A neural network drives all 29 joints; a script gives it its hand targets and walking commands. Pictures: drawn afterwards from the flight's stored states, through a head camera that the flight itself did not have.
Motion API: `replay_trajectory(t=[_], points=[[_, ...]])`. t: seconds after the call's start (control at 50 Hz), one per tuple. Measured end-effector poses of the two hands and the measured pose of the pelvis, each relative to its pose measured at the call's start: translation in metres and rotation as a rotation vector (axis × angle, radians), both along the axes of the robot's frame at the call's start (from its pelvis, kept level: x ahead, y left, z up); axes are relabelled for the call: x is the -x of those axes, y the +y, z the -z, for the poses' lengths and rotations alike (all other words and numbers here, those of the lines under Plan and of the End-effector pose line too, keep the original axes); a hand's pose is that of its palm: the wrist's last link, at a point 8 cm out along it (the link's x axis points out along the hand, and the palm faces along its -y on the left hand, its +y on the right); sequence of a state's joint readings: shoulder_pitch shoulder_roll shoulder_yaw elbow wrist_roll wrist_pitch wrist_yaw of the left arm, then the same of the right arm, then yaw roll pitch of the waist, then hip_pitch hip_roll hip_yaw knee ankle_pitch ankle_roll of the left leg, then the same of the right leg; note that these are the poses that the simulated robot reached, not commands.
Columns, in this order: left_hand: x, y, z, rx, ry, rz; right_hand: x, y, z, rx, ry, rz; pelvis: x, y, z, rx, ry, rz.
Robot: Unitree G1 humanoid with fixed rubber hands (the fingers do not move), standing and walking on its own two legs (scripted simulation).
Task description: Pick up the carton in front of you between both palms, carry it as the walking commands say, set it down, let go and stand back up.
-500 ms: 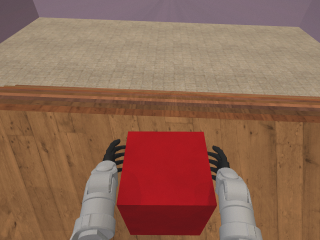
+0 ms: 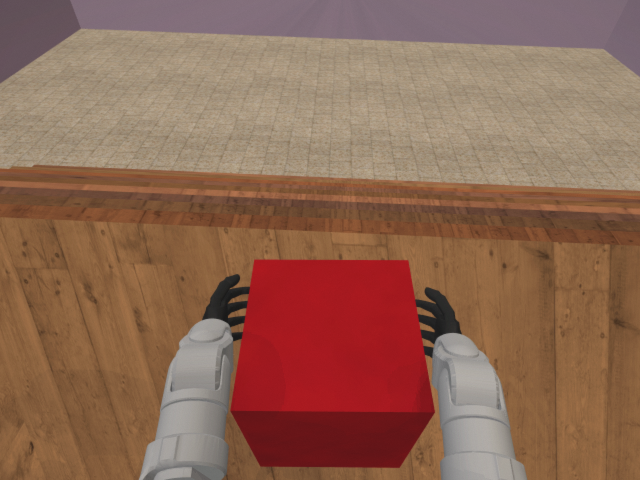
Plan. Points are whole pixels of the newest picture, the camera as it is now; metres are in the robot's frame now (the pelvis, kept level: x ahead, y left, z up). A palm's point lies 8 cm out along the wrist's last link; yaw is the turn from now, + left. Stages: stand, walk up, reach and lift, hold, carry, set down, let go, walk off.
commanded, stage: reach and lift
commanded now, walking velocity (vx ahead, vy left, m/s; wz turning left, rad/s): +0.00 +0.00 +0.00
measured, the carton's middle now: (330, 368) +0.29 +0.00 -0.05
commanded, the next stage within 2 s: hold in 0.32 s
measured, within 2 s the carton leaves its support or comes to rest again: neither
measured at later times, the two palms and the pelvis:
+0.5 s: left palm (209, 326) +0.29 +0.16 +0.06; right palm (448, 343) +0.28 -0.14 +0.05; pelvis +0.00 +0.01 +0.00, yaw +0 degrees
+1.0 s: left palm (183, 292) +0.31 +0.19 +0.09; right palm (424, 298) +0.32 -0.11 +0.09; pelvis +0.04 +0.02 +0.00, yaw +1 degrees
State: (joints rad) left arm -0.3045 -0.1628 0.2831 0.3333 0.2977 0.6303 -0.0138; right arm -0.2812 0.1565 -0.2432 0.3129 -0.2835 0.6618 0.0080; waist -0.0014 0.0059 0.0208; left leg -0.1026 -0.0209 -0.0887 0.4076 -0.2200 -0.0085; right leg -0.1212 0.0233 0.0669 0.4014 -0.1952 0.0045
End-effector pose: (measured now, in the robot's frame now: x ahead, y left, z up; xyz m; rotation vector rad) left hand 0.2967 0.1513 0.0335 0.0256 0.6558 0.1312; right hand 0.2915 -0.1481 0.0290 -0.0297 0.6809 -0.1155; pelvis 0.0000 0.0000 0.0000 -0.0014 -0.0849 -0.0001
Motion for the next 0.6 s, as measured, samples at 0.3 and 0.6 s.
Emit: replay_trajectory(t=[0.3, 0.6], points=[[0.002, 0.002, -0.007, -0.003, -0.004, 0.013, 0.005, 0.002, -0.006, 0.008, -0.004, 0.003, -0.003, 0.005, -0.002, 0.000, -0.015, 0.003], [0.016, 0.005, -0.022, 0.001, -0.019, -0.002, 0.015, 0.005, -0.022, 0.001, -0.019, -0.004, 0.005, 0.005, -0.002, 0.000, -0.055, 0.004]])
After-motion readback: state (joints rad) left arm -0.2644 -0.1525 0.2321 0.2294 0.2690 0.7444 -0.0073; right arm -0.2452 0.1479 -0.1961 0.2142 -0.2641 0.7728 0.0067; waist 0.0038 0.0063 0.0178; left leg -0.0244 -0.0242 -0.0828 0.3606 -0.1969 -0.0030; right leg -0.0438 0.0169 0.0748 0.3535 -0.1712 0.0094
